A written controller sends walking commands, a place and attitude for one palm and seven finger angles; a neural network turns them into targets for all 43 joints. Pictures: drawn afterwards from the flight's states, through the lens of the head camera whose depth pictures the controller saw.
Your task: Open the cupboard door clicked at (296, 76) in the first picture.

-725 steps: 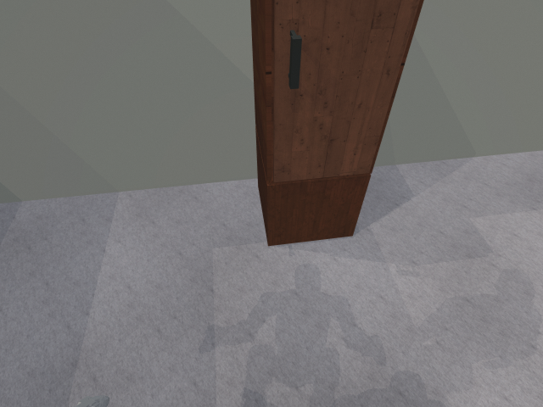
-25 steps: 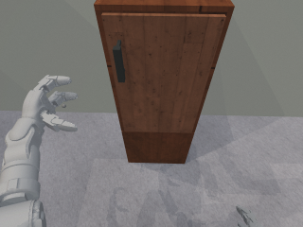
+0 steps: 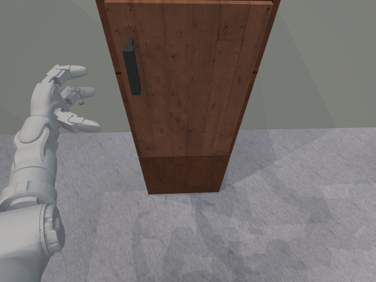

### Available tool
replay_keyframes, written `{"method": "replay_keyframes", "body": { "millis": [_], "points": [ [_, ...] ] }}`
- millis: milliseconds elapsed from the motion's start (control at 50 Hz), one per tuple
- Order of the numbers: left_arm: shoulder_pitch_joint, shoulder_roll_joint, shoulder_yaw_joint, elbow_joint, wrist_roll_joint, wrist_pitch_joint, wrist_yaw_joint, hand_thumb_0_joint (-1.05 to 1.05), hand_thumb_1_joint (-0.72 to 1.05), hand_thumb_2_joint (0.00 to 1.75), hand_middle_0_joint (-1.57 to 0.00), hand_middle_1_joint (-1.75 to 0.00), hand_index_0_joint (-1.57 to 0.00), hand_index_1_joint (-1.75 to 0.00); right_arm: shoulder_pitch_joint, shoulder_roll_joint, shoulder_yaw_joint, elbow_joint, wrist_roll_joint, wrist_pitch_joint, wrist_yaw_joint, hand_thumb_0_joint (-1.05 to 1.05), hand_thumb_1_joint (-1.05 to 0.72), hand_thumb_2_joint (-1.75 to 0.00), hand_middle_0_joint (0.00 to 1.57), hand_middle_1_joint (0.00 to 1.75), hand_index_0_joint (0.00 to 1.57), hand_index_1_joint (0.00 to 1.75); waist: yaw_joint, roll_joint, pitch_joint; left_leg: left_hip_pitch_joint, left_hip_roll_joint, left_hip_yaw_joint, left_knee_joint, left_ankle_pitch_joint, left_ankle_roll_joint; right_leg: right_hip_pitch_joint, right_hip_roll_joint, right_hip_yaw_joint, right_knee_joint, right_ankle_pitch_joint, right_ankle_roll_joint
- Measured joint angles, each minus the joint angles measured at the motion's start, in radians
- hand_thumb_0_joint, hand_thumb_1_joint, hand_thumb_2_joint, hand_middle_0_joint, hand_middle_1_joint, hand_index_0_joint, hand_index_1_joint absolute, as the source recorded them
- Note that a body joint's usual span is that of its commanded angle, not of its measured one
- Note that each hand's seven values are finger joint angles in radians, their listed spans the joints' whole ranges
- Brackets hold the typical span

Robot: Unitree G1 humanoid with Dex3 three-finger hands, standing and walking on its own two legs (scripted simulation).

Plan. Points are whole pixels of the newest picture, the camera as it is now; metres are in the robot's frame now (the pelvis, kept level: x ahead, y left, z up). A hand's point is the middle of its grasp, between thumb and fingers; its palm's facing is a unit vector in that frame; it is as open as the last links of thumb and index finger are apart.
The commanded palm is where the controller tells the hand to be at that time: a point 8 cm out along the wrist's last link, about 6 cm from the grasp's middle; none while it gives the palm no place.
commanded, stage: move the hooked fingers beside the handle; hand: left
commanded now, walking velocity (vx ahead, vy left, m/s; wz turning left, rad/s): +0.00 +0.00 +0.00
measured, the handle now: (133, 67) +0.59 +0.13 +0.13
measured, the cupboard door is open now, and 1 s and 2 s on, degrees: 0 0 0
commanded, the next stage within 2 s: slide the fingers in behind the handle in 1.64 s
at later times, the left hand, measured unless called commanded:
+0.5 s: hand (102, 79) +0.52 +0.19 +0.14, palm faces +0.03 -1.00 +0.01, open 14.0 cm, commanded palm +0.51 +0.24 +0.13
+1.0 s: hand (103, 78) +0.54 +0.19 +0.13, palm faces +0.03 -1.00 +0.02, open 14.0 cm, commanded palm +0.51 +0.24 +0.12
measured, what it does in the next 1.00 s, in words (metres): stands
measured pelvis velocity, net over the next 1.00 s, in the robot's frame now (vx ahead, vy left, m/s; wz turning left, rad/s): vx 0.02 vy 0.00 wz -0.03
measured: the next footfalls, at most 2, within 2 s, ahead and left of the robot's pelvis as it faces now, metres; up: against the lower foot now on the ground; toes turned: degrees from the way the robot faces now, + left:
none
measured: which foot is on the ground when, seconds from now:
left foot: down 0.00-1.00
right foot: down 0.00-1.00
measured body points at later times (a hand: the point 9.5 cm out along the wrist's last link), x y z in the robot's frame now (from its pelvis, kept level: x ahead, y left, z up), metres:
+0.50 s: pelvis +0.00 +0.00 -0.01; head +0.09 +0.00 +0.43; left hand +0.51 +0.24 +0.14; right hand -0.01 -0.28 -0.12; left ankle +0.02 +0.10 -0.72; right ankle -0.02 -0.12 -0.72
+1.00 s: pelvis +0.02 +0.00 -0.01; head +0.12 +0.01 +0.43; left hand +0.53 +0.25 +0.13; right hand -0.02 -0.27 -0.12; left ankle +0.02 +0.10 -0.72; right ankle -0.02 -0.12 -0.72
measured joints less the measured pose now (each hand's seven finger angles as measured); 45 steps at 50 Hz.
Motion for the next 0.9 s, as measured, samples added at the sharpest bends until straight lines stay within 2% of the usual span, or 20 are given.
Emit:
{"method": "replay_keyframes", "body": {
  "millis": [320, 640, 780, 900],
  "points": [
    [-0.193, 0.046, 0.014, 0.205, 0.055, -0.053, 0.043, -0.01, -0.5, 0.3, -0.3, -1.2, -0.3, -1.2, 0.038, -0.003, -0.004, 0.022, -0.019, 0.042, 0.015, 0.01, -0.9, -0.9, 0.2, 0.3, 0.2, 0.3, -0.049, 0.005, -0.008, -0.093, 0.01, -0.006, 0.051, -0.015, -0.001, -0.089, 0.008, -0.004, 0.042, -0.011, -0.002],
    [-0.372, 0.159, 0.054, 0.357, 0.126, -0.058, 0.076, -0.01, -0.5, 0.3, -0.3, -1.2, -0.3, -1.2, 0.093, -0.011, 0.001, 0.009, -0.042, 0.069, 0.029, 0.01, -0.9, -0.9, 0.2, 0.3, 0.2, 0.3, -0.121, 0.009, -0.009, -0.205, 0.029, -0.01, 0.097, -0.029, -0.006, -0.196, 0.025, -0.005, 0.073, -0.016, -0.007],
    [-0.33, 0.154, 0.076, 0.314, 0.124, -0.057, 0.067, -0.01, -0.5, 0.3, -0.3, -1.2, -0.3, -1.2, 0.129, -0.009, -0.006, 0.001, -0.048, 0.096, 0.039, 0.01, -0.9, -0.9, 0.2, 0.3, 0.2, 0.3, -0.118, 0.009, -0.019, -0.21, 0.035, 0.002, 0.097, -0.041, -0.006, -0.204, 0.031, 0.008, 0.069, -0.02, -0.006],
    [-0.264, 0.122, 0.089, 0.242, 0.118, -0.062, 0.075, -0.01, -0.5, 0.3, -0.3, -1.2, -0.3, -1.2, 0.129, 0.002, -0.012, -0.006, -0.047, 0.109, 0.046, 0.01, -0.9, -0.9, 0.2, 0.3, 0.2, 0.3, -0.106, 0.009, -0.028, -0.193, 0.037, 0.005, 0.093, -0.052, -0.006, -0.186, 0.033, 0.012, 0.058, -0.025, -0.006]
  ]
}}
